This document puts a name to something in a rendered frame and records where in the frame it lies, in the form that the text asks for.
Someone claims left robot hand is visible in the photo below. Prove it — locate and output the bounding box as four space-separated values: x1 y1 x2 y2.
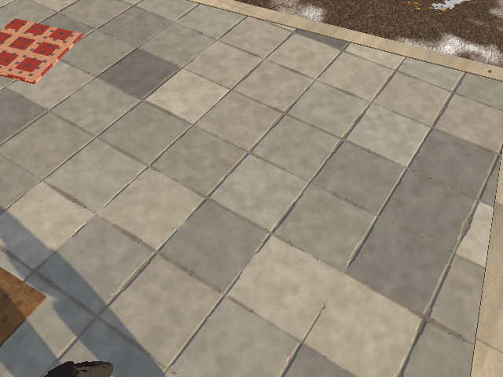
44 361 113 377

